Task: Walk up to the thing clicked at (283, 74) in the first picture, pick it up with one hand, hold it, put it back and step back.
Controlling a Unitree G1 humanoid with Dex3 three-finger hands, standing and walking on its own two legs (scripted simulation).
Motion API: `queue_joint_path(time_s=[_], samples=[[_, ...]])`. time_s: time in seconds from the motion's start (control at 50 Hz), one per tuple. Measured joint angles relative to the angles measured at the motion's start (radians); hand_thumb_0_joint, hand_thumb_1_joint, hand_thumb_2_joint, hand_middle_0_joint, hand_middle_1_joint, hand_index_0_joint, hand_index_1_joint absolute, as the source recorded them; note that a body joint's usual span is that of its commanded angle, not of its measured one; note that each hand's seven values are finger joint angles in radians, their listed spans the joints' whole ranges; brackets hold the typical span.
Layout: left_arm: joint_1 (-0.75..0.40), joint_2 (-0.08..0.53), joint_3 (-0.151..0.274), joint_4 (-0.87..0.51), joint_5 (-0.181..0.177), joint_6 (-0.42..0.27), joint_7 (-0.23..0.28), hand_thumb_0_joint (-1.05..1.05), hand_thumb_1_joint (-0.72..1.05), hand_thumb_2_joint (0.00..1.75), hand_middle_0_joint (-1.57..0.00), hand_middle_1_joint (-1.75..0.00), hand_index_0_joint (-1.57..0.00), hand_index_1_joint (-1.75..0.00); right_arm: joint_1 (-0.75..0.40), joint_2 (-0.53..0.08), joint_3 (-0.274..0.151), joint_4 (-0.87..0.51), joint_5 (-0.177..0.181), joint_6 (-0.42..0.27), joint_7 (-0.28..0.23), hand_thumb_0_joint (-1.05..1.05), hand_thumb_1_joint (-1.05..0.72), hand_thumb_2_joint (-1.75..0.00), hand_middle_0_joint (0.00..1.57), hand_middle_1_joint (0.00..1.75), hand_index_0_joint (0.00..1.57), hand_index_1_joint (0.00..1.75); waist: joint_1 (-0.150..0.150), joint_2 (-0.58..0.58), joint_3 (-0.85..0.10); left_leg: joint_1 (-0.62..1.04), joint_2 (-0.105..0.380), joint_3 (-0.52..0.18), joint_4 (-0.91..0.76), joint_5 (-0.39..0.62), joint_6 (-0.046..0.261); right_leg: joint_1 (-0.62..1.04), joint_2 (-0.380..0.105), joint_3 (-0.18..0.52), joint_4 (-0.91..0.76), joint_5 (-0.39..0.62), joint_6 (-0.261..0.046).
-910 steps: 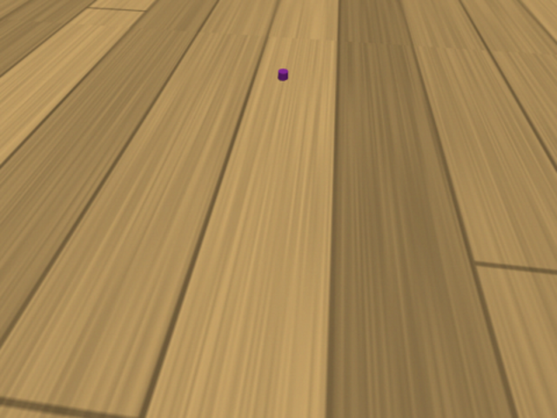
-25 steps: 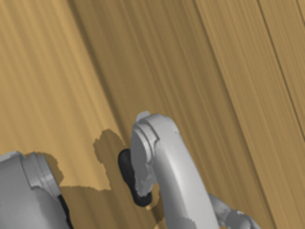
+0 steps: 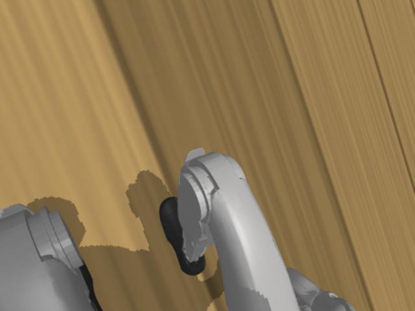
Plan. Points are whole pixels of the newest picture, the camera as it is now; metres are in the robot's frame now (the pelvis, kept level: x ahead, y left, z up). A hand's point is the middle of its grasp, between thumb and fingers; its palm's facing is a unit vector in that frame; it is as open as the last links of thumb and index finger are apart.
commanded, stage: close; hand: left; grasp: from above
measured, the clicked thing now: out of the picture +0.44 +0.33 -0.28
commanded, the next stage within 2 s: settle in 1.16 s
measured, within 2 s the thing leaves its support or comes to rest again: leaves its support in 1.46 s
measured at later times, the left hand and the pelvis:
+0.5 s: hand out of the picture +0.43 +0.34 -0.25, palm faces -0.42 -0.18 -0.89, open 11.8 cm; pelvis +0.00 +0.00 +0.00, yaw -1 degrees
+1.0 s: hand out of the picture +0.42 +0.32 -0.25, palm faces -0.41 -0.10 -0.91, open 9.6 cm; pelvis -0.01 +0.00 +0.00, yaw -1 degrees
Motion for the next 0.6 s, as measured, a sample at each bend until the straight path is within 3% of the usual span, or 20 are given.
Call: queue_joint_path(time_s=[0.14,0.22,0.3,0.4,0.5,0.6], samples=[[0.013,-0.024,-0.009,0.0,0.077,-0.065,0.089,0.0,-0.31,0.91,-0.19,-1.01,-0.21,-0.99,-0.025,0.015,0.014,-0.008,-0.015,0.012,-0.002,0.0,-0.9,-0.9,0.2,0.29,0.2,0.3,0.005,0.002,-0.016,0.012,0.004,-0.012,0.012,-0.008,-0.003,0.009,0.007,-0.008,0.003,0.002,0.0],[0.004,-0.035,-0.022,0.031,0.103,-0.033,0.156,0.0,-0.24,0.89,-0.22,-1.02,-0.25,-0.99,-0.053,0.019,0.005,-0.012,-0.018,0.004,-0.009,0.0,-0.9,-0.9,0.2,0.29,0.2,0.3,-0.004,0.001,-0.014,0.011,0.01,-0.009,0.01,0.001,0.005,0.009,0.013,-0.005,-0.003,0.016,0.005],[-0.013,-0.046,-0.03,0.046,0.094,0.018,0.188,0.0,-0.2,0.83,-0.24,-1.01,-0.28,-0.96,-0.06,0.015,-0.01,-0.014,-0.015,-0.01,-0.009,0.0,-0.9,-0.9,0.2,0.29,0.2,0.3,-0.011,0.001,-0.015,0.001,0.014,0.0,-0.005,0.015,0.012,0.0,0.015,0.0,-0.018,0.029,0.008],[-0.042,-0.023,0.013,0.057,0.05,0.076,0.174,0.0,-0.17,0.78,-0.26,-0.98,-0.31,-0.93,-0.041,-0.007,-0.01,-0.026,0.0,-0.028,0.001,0.0,-0.9,-0.9,0.2,0.29,0.2,0.3,-0.024,-0.009,-0.021,-0.006,0.016,0.006,-0.016,0.018,0.011,-0.011,0.014,0.004,-0.023,0.031,0.008],[-0.051,0.02,0.049,0.064,0.002,0.093,0.09,0.0,-0.15,0.75,-0.29,-0.94,-0.33,-0.89,-0.019,-0.024,-0.018,-0.022,0.009,-0.034,-0.005,0.0,-0.91,-0.9,0.2,0.29,0.2,0.3,-0.034,-0.008,-0.01,-0.014,0.007,0.003,-0.01,0.015,0.008,-0.015,0.007,0.002,-0.015,0.021,0.005],[-0.017,0.026,0.025,0.011,-0.018,0.054,0.016,0.0,-0.11,0.74,-0.33,-0.92,-0.36,-0.88,-0.004,-0.019,-0.007,-0.01,0.005,-0.012,-0.011,0.0,-0.91,-0.9,0.2,0.29,0.2,0.3,-0.017,-0.005,0.004,-0.007,0.004,0.001,-0.005,0.003,0.004,-0.007,0.004,0.001,-0.009,0.007,0.004]])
